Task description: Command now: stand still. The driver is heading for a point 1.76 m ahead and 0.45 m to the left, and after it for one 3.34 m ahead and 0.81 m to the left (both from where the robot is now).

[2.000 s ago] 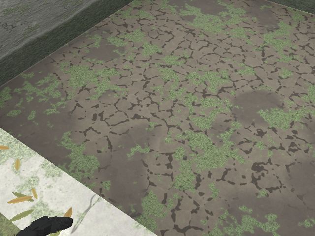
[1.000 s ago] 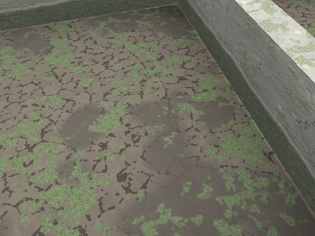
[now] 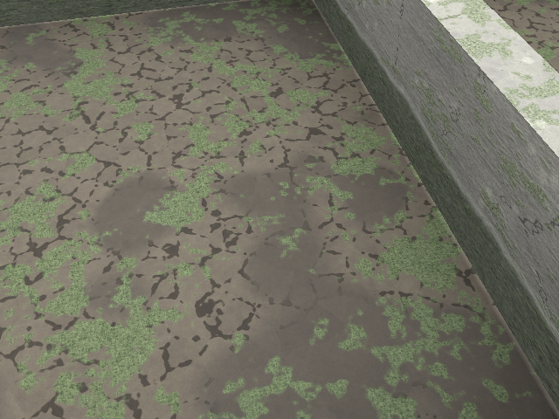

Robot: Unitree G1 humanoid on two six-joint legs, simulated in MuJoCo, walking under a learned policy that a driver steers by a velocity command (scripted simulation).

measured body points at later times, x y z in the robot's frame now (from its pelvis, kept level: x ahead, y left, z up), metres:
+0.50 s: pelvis -0.01 +0.01 +0.00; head +0.00 +0.01 +0.45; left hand +0.12 +0.24 -0.11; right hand +0.11 -0.23 -0.12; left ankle -0.03 +0.08 -0.75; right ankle -0.01 -0.13 -0.75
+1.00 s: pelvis +0.00 +0.01 +0.00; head +0.00 +0.01 +0.45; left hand +0.11 +0.24 -0.11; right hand +0.10 -0.23 -0.12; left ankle -0.03 +0.09 -0.75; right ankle -0.01 -0.13 -0.75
